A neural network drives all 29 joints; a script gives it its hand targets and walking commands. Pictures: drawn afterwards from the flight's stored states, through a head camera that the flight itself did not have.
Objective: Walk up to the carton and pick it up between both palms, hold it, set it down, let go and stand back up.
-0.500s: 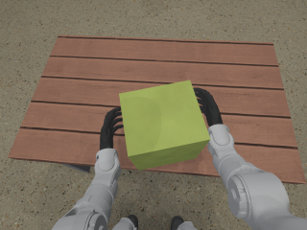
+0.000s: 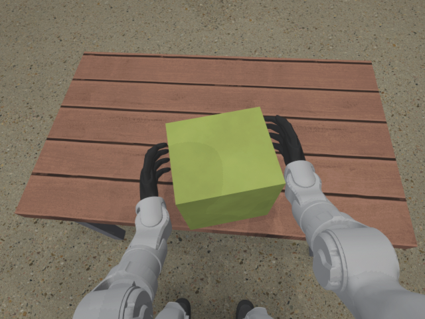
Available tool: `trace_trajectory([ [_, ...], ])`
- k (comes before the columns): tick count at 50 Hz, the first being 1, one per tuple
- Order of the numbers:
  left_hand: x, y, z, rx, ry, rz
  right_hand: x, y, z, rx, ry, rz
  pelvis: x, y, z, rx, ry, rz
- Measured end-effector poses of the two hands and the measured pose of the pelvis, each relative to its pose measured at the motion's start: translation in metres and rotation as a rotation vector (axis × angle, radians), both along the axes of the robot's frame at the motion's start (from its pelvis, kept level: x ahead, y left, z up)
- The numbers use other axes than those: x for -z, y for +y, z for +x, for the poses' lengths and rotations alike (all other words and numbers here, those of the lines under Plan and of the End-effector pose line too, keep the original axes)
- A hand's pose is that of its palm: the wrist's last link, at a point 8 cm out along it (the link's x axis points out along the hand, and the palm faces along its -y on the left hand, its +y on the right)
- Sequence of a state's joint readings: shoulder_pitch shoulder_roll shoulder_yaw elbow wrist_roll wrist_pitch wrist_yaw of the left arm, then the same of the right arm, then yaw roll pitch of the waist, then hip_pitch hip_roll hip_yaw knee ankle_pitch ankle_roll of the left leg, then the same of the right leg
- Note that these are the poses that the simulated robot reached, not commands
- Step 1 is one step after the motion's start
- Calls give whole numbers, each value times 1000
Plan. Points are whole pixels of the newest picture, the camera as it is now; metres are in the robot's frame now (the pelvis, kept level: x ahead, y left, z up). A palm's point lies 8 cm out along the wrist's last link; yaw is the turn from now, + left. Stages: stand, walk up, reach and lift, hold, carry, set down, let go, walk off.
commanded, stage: reach and lift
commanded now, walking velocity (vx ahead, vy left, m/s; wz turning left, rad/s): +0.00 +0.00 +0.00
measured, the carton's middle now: (221, 174) +0.42 +0.02 -0.07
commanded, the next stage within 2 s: none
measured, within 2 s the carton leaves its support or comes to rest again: leaves its support in 1.68 s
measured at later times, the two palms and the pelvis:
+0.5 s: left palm (152, 188) +0.36 +0.15 -0.04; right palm (290, 153) +0.45 -0.11 -0.02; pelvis +0.00 +0.00 +0.00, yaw +0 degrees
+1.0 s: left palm (151, 189) +0.36 +0.15 -0.04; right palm (290, 156) +0.44 -0.11 -0.02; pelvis +0.00 +0.00 +0.00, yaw +0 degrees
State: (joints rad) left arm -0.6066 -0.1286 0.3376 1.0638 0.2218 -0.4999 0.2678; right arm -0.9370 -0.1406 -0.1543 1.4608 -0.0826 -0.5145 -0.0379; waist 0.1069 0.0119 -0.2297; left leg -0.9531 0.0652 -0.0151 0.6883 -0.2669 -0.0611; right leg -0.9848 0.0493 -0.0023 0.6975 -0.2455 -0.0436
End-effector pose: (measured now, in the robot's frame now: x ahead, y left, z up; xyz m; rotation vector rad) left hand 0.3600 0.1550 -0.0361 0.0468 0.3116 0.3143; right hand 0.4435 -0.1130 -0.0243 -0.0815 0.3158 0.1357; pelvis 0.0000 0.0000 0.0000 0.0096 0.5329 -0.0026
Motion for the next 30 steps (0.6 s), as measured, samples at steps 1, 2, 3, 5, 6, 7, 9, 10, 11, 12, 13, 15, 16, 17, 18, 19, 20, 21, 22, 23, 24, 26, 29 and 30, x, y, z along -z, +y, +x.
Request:
trace_trajectory([
  [1,0,0,0,-1,0,0,0,0,1,2,-1,1,0,0,0,0,1,0],
  [2,0,0,1,-1,1,0,-1,0,2,6,-2,3,0,0,1,0,1,0],
  [3,0,0,1,-1,1,0,-1,0,2,5,-3,3,0,0,1,0,2,0],
  [5,1,0,2,-2,2,0,-2,1,4,1,-11,-1,0,0,2,0,3,0],
  [6,1,0,2,-2,2,0,-2,1,4,-2,-15,-2,0,0,2,0,3,0],
  [7,1,0,2,-2,2,0,-2,2,5,-3,-17,-2,0,0,2,0,3,0],
  [9,1,0,3,-1,1,0,-3,2,5,0,-22,2,0,0,3,0,4,0],
  [10,1,0,3,0,1,-1,-3,2,5,-1,-25,2,0,0,3,0,4,0],
  [11,1,1,3,1,1,-4,-3,2,5,-3,-27,1,0,0,3,0,4,0],
  [12,1,1,3,3,1,-5,-3,2,5,-2,-29,1,0,0,3,0,4,0],
  [13,1,1,3,5,1,-7,-3,2,5,-2,-30,2,0,0,3,0,4,0],
  [15,1,1,3,9,0,-5,-4,2,5,-2,-34,2,0,0,3,0,4,0],
  [16,1,1,3,11,-1,-3,-4,2,5,-2,-36,1,0,0,3,0,4,0],
  [17,1,1,3,12,-2,-3,-4,2,5,-3,-39,0,0,0,3,0,4,0],
  [18,1,1,3,12,-3,-4,-4,2,5,-5,-41,-2,0,0,3,0,4,0],
  [19,1,1,2,10,-5,-4,-4,2,4,-5,-43,0,0,0,3,0,4,0],
  [20,1,1,2,5,-6,-10,-4,3,4,-5,-45,2,0,0,3,0,4,0],
  [21,1,1,1,0,-8,-15,-4,3,4,-6,-47,2,0,0,3,0,4,0],
  [22,2,0,1,-4,-10,-18,-4,2,4,-5,-49,4,0,0,3,0,4,0],
  [23,2,0,1,-8,-12,-20,-4,2,3,-5,-52,6,0,0,3,-1,5,0],
  [24,2,0,1,-10,-13,-22,-3,2,3,-5,-56,6,0,0,3,-1,5,0],
  [26,2,-1,1,-11,-15,-24,-3,1,2,0,-62,10,0,0,3,-1,5,0],
  [29,2,-1,1,-9,-16,-23,-2,1,1,5,-68,16,0,0,4,-1,5,0],
  [30,2,-1,1,-7,-16,-20,-2,1,0,7,-69,18,0,0,4,-1,5,0],
])
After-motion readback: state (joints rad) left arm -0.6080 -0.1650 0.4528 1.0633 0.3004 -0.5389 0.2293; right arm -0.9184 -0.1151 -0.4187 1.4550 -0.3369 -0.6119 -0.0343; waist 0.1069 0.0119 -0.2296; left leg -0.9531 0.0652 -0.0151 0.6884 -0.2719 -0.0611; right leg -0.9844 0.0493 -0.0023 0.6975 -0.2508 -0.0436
